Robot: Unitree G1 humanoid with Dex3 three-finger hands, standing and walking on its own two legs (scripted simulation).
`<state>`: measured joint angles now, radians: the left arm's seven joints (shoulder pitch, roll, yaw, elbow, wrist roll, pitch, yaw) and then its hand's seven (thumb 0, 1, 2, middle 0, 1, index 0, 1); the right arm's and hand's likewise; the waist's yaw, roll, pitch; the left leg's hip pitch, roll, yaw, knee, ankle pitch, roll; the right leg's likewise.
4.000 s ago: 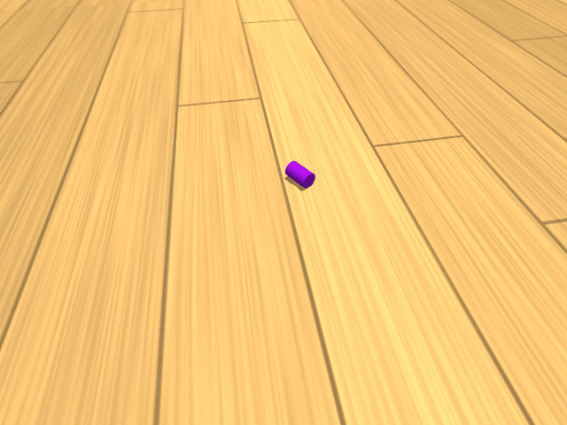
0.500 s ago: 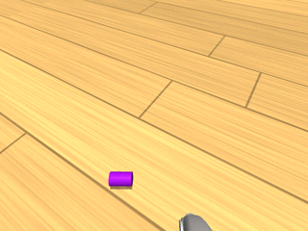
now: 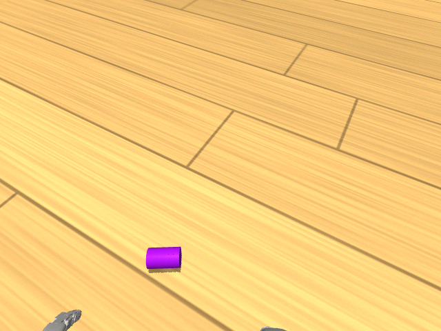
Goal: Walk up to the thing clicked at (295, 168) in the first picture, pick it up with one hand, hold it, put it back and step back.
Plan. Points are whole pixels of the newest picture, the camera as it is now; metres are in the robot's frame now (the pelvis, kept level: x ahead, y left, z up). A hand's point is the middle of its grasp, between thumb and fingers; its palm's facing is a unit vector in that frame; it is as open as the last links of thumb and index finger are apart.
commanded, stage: walk up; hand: left
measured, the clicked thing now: (164, 257) +0.50 +0.24 -0.70
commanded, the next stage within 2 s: stand in 1.04 s
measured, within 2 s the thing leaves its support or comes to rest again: neither
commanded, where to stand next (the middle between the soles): +0.12 -0.01 m, yaw +1 degrees
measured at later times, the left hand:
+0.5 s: hand out of the picture +0.10 +0.24 -0.12, palm faces -0.03 -0.95 -0.32, open 7.4 cm
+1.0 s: hand out of the picture +0.11 +0.25 -0.12, palm faces -0.04 -0.94 -0.33, open 7.4 cm
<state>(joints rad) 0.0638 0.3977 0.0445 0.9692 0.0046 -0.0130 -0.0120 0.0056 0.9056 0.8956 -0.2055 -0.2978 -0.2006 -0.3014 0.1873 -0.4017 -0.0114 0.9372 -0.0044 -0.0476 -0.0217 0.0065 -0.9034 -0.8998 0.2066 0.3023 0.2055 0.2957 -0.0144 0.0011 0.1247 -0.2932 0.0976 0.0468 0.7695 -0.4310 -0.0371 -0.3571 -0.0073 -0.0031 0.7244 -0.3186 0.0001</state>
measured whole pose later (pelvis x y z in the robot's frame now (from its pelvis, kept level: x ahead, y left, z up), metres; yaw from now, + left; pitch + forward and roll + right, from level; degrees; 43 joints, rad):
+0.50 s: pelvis +0.00 +0.00 +0.03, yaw -1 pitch -2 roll +1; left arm 0.04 0.33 0.01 1.15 0.00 0.00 -0.03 0.01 0.90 0.90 -0.21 -0.30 -0.20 -0.30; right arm 0.11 -0.37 0.00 1.14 -0.02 -0.03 0.01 0.01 -0.91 -0.90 0.20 0.30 0.20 0.30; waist 0.00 0.01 0.06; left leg -0.13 0.06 0.08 0.42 -0.25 -0.04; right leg -0.23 -0.03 0.02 0.45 -0.18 0.02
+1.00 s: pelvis +0.01 +0.01 +0.03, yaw -2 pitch -2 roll +0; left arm 0.06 0.33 0.01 1.17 0.01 0.00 -0.01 0.01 0.91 0.90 -0.20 -0.30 -0.20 -0.30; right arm 0.09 -0.35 -0.02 1.13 -0.01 -0.02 0.01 0.01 -0.91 -0.90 0.20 0.30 0.20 0.30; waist 0.00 0.00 0.05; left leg -0.06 0.05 0.10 0.35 -0.24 -0.03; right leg -0.18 -0.03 0.03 0.39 -0.17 0.03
